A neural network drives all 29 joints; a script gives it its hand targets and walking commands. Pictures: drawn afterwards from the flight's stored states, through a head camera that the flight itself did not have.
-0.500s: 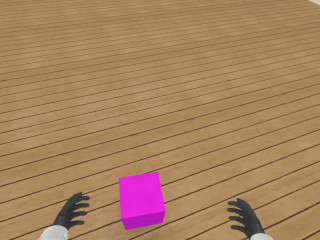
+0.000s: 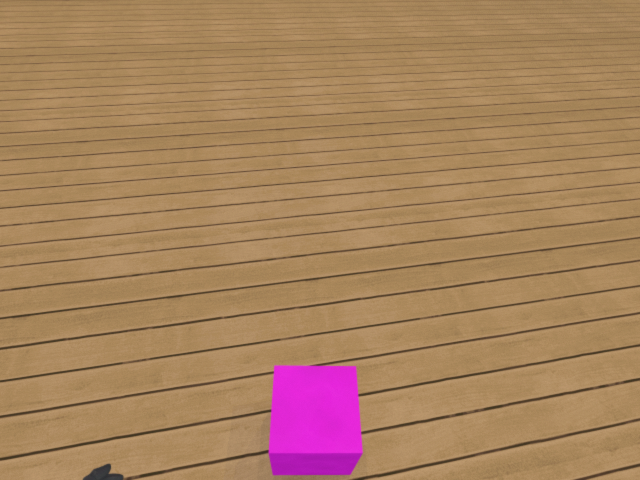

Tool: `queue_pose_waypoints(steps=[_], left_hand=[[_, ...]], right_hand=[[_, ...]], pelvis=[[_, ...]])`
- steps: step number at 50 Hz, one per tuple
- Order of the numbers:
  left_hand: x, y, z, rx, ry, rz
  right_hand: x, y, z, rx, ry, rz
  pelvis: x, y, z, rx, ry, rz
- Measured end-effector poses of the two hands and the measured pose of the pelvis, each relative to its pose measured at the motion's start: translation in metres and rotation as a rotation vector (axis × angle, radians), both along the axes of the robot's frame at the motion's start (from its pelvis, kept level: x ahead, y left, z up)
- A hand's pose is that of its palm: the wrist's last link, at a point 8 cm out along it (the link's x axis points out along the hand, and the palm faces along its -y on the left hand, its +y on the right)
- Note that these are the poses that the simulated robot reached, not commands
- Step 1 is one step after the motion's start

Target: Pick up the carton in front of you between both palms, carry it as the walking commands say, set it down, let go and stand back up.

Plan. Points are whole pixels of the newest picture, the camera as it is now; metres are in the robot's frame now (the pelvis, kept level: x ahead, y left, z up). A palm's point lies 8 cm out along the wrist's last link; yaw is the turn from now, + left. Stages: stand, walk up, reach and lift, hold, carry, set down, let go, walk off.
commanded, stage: stand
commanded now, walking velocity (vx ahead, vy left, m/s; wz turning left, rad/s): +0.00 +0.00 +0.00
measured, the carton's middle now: (313, 421) +0.37 +0.00 -0.62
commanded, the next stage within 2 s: none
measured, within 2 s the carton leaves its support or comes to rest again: neither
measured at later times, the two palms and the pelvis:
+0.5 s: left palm out of the picture +0.02 +0.27 -0.11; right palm out of the picture +0.11 -0.25 -0.10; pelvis +0.00 +0.00 +0.00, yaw +6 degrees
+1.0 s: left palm out of the picture -0.05 +0.25 -0.12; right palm out of the picture +0.09 -0.26 -0.11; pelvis -0.01 -0.01 +0.00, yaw +9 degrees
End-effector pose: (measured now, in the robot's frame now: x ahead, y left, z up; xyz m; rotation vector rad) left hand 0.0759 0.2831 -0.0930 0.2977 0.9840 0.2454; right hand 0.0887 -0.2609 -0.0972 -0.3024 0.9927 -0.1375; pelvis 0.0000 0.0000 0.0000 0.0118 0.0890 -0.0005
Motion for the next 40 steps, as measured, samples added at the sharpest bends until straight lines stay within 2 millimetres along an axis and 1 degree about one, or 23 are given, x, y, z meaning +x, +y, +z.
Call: queue_pose_waypoints(steps=[5, 10, 14, 20, 24, 27, 29, 35, 40], left_hand=[[-0.004, -0.004, -0.005, -0.007, 0.013, 0.033], [-0.012, -0.005, -0.012, -0.022, 0.039, 0.063], [-0.022, -0.004, -0.015, -0.024, 0.07, 0.075], [-0.039, -0.006, -0.012, -0.015, 0.098, 0.099], [-0.054, -0.008, -0.016, -0.028, 0.117, 0.131], [-0.066, -0.011, -0.022, -0.047, 0.148, 0.143], [-0.073, -0.013, -0.023, -0.055, 0.164, 0.15], [-0.094, -0.025, -0.017, -0.064, 0.189, 0.173], [-0.107, -0.033, -0.02, -0.079, 0.216, 0.189]], right_hand=[[0.016, 0.009, -0.007, 0.015, -0.002, 0.022], [0.023, 0.014, -0.009, 0.014, 0.003, 0.04], [0.021, 0.014, -0.009, 0.006, 0.015, 0.042], [0.014, 0.007, -0.009, -0.001, 0.047, 0.048], [0.018, 0.009, -0.007, -0.006, 0.052, 0.079], [0.022, 0.013, -0.005, 0.0, 0.039, 0.093], [0.022, 0.013, -0.005, 0.0, 0.04, 0.095], [0.02, 0.014, -0.006, 0.017, 0.065, 0.108], [0.02, 0.013, -0.006, 0.022, 0.073, 0.116]], pelvis=[[0.005, 0.001, -0.004, -0.007, -0.002, 0.022], [0.007, 0.003, -0.006, -0.012, -0.009, 0.041], [0.006, 0.003, -0.006, -0.013, -0.007, 0.053], [0.003, -0.003, -0.002, -0.022, -0.013, 0.076], [0.003, -0.002, -0.002, -0.023, -0.026, 0.103], [0.001, -0.001, -0.002, -0.018, -0.031, 0.11], [-0.001, -0.003, -0.002, -0.016, -0.03, 0.121], [-0.002, -0.009, 0.005, -0.016, -0.039, 0.142], [-0.004, -0.011, 0.006, -0.012, -0.057, 0.15]])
